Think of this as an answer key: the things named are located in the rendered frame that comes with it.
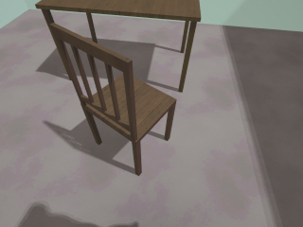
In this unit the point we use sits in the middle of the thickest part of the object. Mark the table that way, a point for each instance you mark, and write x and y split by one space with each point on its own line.
179 10

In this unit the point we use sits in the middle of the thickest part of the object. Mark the chair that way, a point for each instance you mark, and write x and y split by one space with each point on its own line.
126 104

